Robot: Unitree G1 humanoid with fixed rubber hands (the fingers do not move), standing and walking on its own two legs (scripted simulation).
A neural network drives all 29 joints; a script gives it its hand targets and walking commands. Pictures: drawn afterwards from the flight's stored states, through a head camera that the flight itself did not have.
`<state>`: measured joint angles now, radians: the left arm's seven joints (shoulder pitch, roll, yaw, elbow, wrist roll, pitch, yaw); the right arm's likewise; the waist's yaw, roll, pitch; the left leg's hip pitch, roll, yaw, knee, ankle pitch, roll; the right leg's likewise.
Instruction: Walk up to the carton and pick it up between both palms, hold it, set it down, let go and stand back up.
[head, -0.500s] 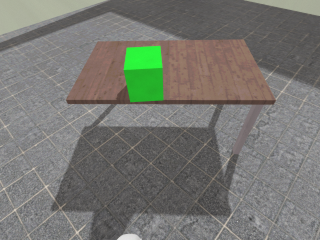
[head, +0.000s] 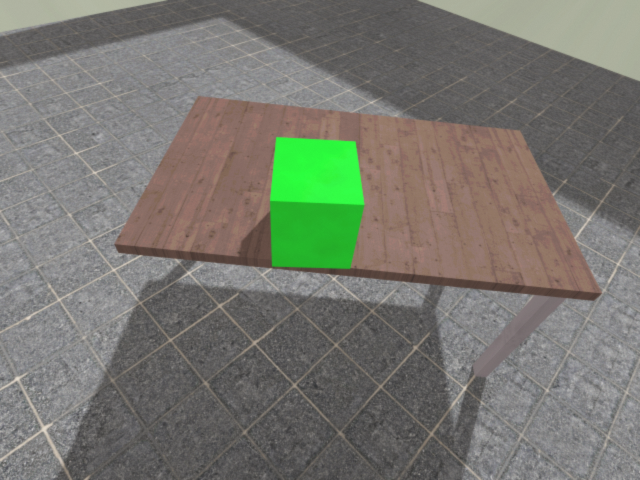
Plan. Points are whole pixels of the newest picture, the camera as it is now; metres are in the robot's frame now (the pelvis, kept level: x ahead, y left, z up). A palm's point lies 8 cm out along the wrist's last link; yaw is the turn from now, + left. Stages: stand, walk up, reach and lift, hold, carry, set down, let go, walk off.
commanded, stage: walk up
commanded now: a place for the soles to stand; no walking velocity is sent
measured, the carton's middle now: (313, 203) +0.68 +0.02 -0.11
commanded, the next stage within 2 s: none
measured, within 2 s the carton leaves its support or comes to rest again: neither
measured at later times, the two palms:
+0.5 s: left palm (178, 424) +0.23 +0.20 -0.12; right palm out of the picture +0.14 -0.26 -0.14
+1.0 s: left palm (138, 443) +0.20 +0.25 -0.13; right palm (499, 430) +0.24 -0.27 -0.12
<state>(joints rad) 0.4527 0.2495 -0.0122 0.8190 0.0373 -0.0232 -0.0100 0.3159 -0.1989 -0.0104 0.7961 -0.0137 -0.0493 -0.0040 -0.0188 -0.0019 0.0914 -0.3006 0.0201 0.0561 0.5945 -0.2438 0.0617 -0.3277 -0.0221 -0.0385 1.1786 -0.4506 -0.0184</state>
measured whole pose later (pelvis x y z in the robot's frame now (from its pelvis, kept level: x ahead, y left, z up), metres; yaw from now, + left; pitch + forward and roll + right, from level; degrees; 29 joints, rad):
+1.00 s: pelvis +0.15 -0.01 +0.00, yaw -2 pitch -2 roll +0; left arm 0.27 0.28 -0.03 0.94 0.01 0.02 0.00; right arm 0.23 -0.25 0.03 0.86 0.01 0.01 -0.01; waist 0.02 -0.01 0.03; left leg -0.25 0.03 0.02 0.57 -0.28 -0.01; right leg -0.32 -0.03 -0.07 0.54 -0.19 -0.01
